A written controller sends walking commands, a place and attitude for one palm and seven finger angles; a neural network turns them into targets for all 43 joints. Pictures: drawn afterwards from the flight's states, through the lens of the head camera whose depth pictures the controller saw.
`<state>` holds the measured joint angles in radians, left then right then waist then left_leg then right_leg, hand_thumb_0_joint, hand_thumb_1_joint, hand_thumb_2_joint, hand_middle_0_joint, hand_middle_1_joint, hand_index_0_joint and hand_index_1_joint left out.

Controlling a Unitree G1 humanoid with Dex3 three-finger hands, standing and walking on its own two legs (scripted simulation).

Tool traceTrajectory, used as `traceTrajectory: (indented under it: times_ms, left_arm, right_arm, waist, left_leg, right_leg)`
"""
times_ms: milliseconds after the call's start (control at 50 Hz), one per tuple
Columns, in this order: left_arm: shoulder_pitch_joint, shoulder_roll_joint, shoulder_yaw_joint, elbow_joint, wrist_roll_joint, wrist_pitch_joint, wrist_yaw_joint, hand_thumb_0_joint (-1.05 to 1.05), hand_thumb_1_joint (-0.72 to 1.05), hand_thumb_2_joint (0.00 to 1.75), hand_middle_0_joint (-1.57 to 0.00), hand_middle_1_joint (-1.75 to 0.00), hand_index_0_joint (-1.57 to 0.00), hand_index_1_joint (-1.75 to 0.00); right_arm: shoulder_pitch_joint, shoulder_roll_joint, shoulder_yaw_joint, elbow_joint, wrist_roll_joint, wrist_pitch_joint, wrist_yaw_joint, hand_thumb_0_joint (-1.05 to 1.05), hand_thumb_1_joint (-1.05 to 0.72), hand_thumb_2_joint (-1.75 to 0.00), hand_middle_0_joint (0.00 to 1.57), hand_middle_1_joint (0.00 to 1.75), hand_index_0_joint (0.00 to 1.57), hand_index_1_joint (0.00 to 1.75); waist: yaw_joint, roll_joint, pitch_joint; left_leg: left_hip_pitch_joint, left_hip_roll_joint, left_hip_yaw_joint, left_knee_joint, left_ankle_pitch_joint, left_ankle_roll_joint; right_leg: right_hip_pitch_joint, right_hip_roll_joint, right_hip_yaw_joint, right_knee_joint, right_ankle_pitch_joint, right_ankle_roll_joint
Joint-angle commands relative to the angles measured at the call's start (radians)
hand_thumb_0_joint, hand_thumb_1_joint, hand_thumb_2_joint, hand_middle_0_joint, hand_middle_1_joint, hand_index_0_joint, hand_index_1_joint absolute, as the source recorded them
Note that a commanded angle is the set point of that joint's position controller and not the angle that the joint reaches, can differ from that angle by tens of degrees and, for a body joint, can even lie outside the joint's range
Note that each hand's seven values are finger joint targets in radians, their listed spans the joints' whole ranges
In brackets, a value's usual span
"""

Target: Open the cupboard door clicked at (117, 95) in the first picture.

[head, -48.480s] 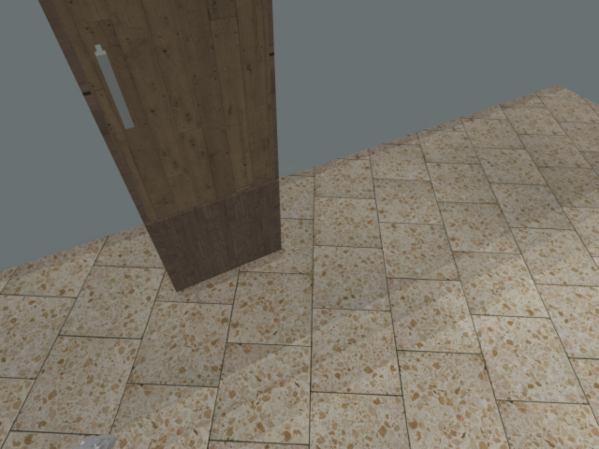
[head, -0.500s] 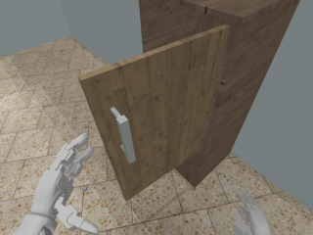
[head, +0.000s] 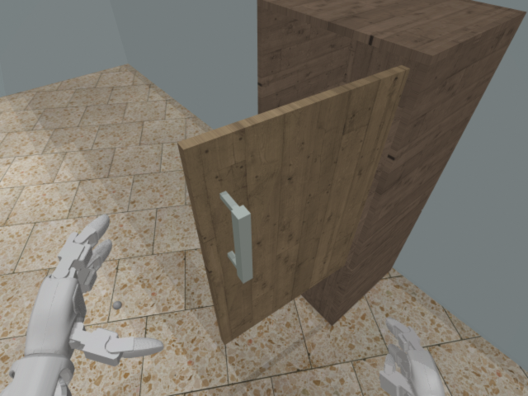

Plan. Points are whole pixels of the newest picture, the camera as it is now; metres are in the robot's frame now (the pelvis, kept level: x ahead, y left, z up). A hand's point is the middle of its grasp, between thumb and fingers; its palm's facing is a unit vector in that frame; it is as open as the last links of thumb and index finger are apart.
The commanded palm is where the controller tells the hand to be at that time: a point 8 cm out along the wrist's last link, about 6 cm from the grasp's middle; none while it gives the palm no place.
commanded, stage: draw the hand back to the body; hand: left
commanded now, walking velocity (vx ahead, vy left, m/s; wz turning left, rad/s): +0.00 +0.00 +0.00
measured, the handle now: (236, 239) +0.32 +0.09 +0.09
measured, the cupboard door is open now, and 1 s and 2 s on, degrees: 84 84 84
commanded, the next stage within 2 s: step back with the hand held close in 0.92 s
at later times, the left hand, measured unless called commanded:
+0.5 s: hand (87, 255) +0.23 +0.25 +0.15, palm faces +0.39 -0.82 -0.41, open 9.5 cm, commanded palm +0.18 +0.30 +0.17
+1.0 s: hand (99, 258) +0.22 +0.23 +0.16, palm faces +0.42 -0.82 -0.40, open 7.4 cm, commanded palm +0.18 +0.27 +0.18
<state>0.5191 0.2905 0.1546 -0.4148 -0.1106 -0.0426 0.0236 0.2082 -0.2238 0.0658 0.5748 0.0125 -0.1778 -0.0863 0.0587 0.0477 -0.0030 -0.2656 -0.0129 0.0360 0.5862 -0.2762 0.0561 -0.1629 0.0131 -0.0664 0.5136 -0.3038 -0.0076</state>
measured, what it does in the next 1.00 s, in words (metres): stands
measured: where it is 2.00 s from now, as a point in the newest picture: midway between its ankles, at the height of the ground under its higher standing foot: outside the picture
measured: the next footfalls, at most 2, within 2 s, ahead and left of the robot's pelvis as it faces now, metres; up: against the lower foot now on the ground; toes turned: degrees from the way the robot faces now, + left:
none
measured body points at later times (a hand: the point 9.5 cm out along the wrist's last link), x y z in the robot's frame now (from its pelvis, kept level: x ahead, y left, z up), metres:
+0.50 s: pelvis +0.03 +0.00 +0.01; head +0.02 -0.01 +0.46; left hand +0.20 +0.29 +0.17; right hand +0.21 -0.22 -0.07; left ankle +0.03 +0.08 -0.73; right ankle -0.01 -0.12 -0.73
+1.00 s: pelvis +0.03 -0.03 +0.01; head +0.01 -0.04 +0.46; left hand +0.20 +0.27 +0.18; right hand +0.21 -0.25 -0.08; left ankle +0.03 +0.08 -0.73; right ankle -0.01 -0.12 -0.73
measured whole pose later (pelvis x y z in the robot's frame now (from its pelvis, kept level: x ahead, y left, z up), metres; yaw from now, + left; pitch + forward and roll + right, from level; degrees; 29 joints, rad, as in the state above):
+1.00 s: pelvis +0.03 -0.03 +0.01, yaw -2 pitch -4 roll +0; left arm 0.47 0.35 0.32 -0.36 -0.08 -0.07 0.11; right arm 0.18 -0.23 0.01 0.64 0.00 -0.06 -0.06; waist 0.07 0.06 0.03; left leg -0.10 0.01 0.06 0.41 -0.23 0.02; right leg -0.01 0.04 -0.04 0.34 -0.26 -0.04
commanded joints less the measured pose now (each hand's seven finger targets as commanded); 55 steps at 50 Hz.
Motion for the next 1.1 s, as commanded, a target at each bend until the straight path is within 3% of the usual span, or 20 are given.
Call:
traceTrajectory:
  times_ms: [0, 40, 80, 160, 200, 420, 480, 520, 580, 700, 860, 900, 1000, 1020, 1040, 1060, 1080]
  left_arm:
    - [-0.109, 0.147, 0.094, -0.227, 0.051, -0.08, 0.095, 0.0, -0.01, 0.51, -0.17, -0.3, -0.17, -0.3]
    - [-0.108, 0.133, 0.09, -0.228, 0.058, -0.083, 0.103, 0.0, 0.06, 0.54, -0.17, -0.3, -0.17, -0.3]
    - [-0.109, 0.151, 0.116, -0.223, 0.062, -0.085, 0.11, 0.0, 0.13, 0.57, -0.17, -0.3, -0.17, -0.3]
    - [-0.097, 0.156, 0.137, -0.232, 0.067, -0.092, 0.114, 0.0, 0.27, 0.63, -0.18, -0.3, -0.18, -0.3]
    - [-0.069, 0.17, 0.162, -0.206, 0.065, -0.088, 0.114, 0.0, 0.34, 0.66, -0.18, -0.3, -0.18, -0.3]
    - [-0.093, 0.224, 0.262, -0.207, 0.05, -0.088, 0.115, 0.0, 0.73, 0.82, -0.19, -0.3, -0.19, -0.3]
    - [-0.118, 0.237, 0.284, -0.202, 0.046, -0.089, 0.115, 0.0, 0.83, 0.87, -0.2, -0.3, -0.2, -0.3]
    - [-0.129, 0.246, 0.299, -0.173, 0.04, -0.084, 0.115, 0.0, 0.9, 0.9, -0.2, -0.3, -0.2, -0.3]
    - [-0.124, 0.216, 0.269, -0.157, 0.037, -0.084, 0.107, 0.0, 0.9, 0.9, -0.2, -0.3, -0.2, -0.3]
    - [-0.146, 0.255, 0.291, -0.175, 0.038, -0.085, 0.108, 0.0, 0.9, 0.9, -0.2, -0.3, -0.2, -0.3]
    - [-0.141, 0.244, 0.286, -0.171, 0.032, -0.092, 0.105, 0.0, 0.9, 0.9, -0.2, -0.3, -0.2, -0.3]
    - [-0.14, 0.247, 0.288, -0.153, 0.031, -0.093, 0.105, 0.0, 0.9, 0.9, -0.2, -0.3, -0.2, -0.3]
    - [-0.138, 0.243, 0.285, -0.139, 0.029, -0.097, 0.1, 0.0, 0.9, 0.9, -0.2, -0.3, -0.2, -0.3]
    - [-0.225, 0.266, 0.285, -0.248, 0.029, -0.11, 0.103, 0.0, 0.9, 0.9, -0.2, -0.3, -0.2, -0.3]
    - [-0.267, 0.397, 0.42, -0.27, 0.033, -0.148, 0.11, 0.0, 0.9, 0.9, -0.2, -0.3, -0.2, -0.3]
    - [-0.141, 0.31, 0.361, -0.168, 0.037, -0.145, 0.099, 0.0, 0.9, 0.9, -0.2, -0.3, -0.2, -0.3]
    - [-0.093, 0.27, 0.325, -0.156, 0.042, -0.14, 0.093, 0.0, 0.9, 0.9, -0.2, -0.3, -0.2, -0.3]
  right_arm:
    - [-0.127, -0.112, -0.045, -0.138, -0.013, -0.032, -0.007, 0.0, -0.9, -0.9, 0.2, 0.3, 0.2, 0.3]
    - [-0.134, -0.111, -0.049, -0.137, -0.014, -0.021, -0.003, 0.0, -0.9, -0.9, 0.2, 0.3, 0.2, 0.3]
    - [-0.135, -0.113, -0.053, -0.13, -0.017, -0.012, 0.0, 0.0, -0.9, -0.9, 0.2, 0.3, 0.2, 0.3]
    - [-0.136, -0.116, -0.06, -0.121, -0.018, 0.002, 0.012, 0.0, -0.9, -0.9, 0.2, 0.3, 0.2, 0.3]
    - [-0.134, -0.12, -0.065, -0.116, -0.02, 0.01, 0.018, 0.0, -0.9, -0.9, 0.2, 0.3, 0.2, 0.3]
    - [-0.129, -0.117, -0.081, -0.106, -0.014, 0.043, 0.028, 0.0, -0.9, -0.9, 0.2, 0.3, 0.2, 0.3]
    - [-0.131, -0.115, -0.084, -0.103, -0.011, 0.05, 0.028, 0.0, -0.9, -0.9, 0.2, 0.3, 0.2, 0.3]
    - [-0.138, -0.115, -0.083, -0.099, -0.011, 0.055, 0.025, 0.0, -0.9, -0.9, 0.2, 0.3, 0.2, 0.3]
    - [-0.142, -0.115, -0.085, -0.103, -0.011, 0.06, 0.025, 0.0, -0.9, -0.9, 0.2, 0.3, 0.2, 0.3]
    - [-0.152, -0.116, -0.086, -0.102, -0.012, 0.062, 0.02, 0.0, -0.9, -0.9, 0.2, 0.3, 0.2, 0.3]
    - [-0.158, -0.106, -0.084, -0.098, -0.01, 0.06, 0.016, 0.0, -0.9, -0.9, 0.2, 0.3, 0.2, 0.3]
    - [-0.161, -0.108, -0.086, -0.094, -0.011, 0.059, 0.014, 0.0, -0.9, -0.9, 0.2, 0.3, 0.2, 0.3]
    - [-0.167, -0.109, -0.088, -0.092, -0.01, 0.061, 0.014, 0.0, -0.9, -0.9, 0.2, 0.3, 0.2, 0.3]
    - [-0.177, -0.109, -0.086, -0.103, -0.006, 0.053, 0.014, 0.0, -0.9, -0.9, 0.2, 0.3, 0.2, 0.3]
    - [-0.159, -0.124, -0.087, -0.133, 0.004, 0.067, 0.011, 0.0, -0.9, -0.9, 0.2, 0.3, 0.2, 0.3]
    - [-0.157, -0.111, -0.089, -0.111, -0.005, 0.085, 0.008, 0.0, -0.9, -0.9, 0.2, 0.3, 0.2, 0.3]
    - [-0.149, -0.116, -0.094, -0.121, -0.004, 0.099, 0.011, 0.0, -0.9, -0.9, 0.2, 0.3, 0.2, 0.3]
  waist:
    - [-0.006, 0.043, -0.013]
    - [-0.006, 0.036, -0.019]
    - [-0.001, 0.018, -0.034]
    - [0.003, 0.047, -0.057]
    - [0.01, 0.023, -0.055]
    - [0.011, 0.024, -0.076]
    - [0.009, 0.023, -0.084]
    - [0.01, 0.014, -0.052]
    - [0.008, 0.004, -0.051]
    - [0.013, 0.001, -0.062]
    - [0.01, 0.031, -0.047]
    - [0.011, -0.015, -0.037]
    - [0.012, -0.012, -0.037]
    - [0.01, 0.041, -0.073]
    - [-0.027, -0.003, 0.009]
    - [-0.031, -0.064, -0.006]
    - [-0.032, -0.076, -0.025]
  left_leg:
    - [0.103, 0.047, -0.108, -0.225, -0.029, -0.041]
    - [0.127, 0.053, -0.111, -0.247, 0.013, -0.042]
    - [0.146, 0.055, -0.104, -0.252, 0.068, -0.043]
    - [0.184, 0.061, -0.103, -0.256, 0.19, -0.055]
    - [0.188, 0.063, -0.098, -0.252, 0.246, -0.06]
    - [0.226, 0.064, -0.066, -0.218, 0.413, -0.059]
    - [0.243, 0.062, -0.055, -0.211, 0.411, -0.053]
    - [0.229, 0.058, -0.05, -0.215, 0.386, -0.048]
    - [0.234, 0.052, -0.039, -0.217, 0.342, -0.038]
    - [0.236, 0.043, -0.032, -0.208, 0.341, -0.033]
    - [0.242, 0.037, -0.019, -0.206, 0.308, -0.028]
    - [0.236, 0.037, -0.019, -0.207, 0.296, -0.025]
    - [0.234, 0.034, -0.015, -0.207, 0.281, -0.021]
    - [0.253, 0.032, -0.018, -0.201, 0.278, -0.02]
    - [0.199, 0.054, -0.04, -0.154, 0.213, -0.005]
    - [0.187, 0.052, -0.047, -0.133, 0.205, -0.004]
    - [0.184, 0.055, -0.036, -0.123, 0.213, -0.006]
  right_leg:
    - [-0.032, -0.01, 0.048, -0.154, 0.028, -0.028]
    - [-0.01, -0.007, 0.047, -0.156, 0.056, -0.027]
    - [0.018, -0.005, 0.047, -0.162, 0.089, -0.027]
    - [0.056, -0.004, 0.047, -0.165, 0.154, -0.029]
    - [0.073, -0.001, 0.045, -0.17, 0.183, -0.029]
    - [0.09, -0.006, 0.054, -0.176, 0.3, -0.022]
    - [0.082, -0.006, 0.056, -0.183, 0.312, -0.02]
    - [0.078, -0.008, 0.057, -0.192, 0.314, -0.02]
    - [0.071, -0.01, 0.06, -0.201, 0.302, -0.016]
    - [0.085, -0.013, 0.069, -0.208, 0.334, -0.017]
    - [0.071, -0.019, 0.077, -0.226, 0.326, -0.012]
    - [0.07, -0.017, 0.079, -0.233, 0.323, -0.012]
    - [0.07, -0.022, 0.086, -0.238, 0.316, -0.009]
    - [0.071, -0.026, 0.096, -0.24, 0.315, -0.008]
    - [-0.056, -0.08, 0.195, -0.285, 0.391, 0.004]
    - [-0.048, -0.103, 0.19, -0.267, 0.444, 0.006]
    - [-0.047, -0.11, 0.185, -0.249, 0.482, 0.015]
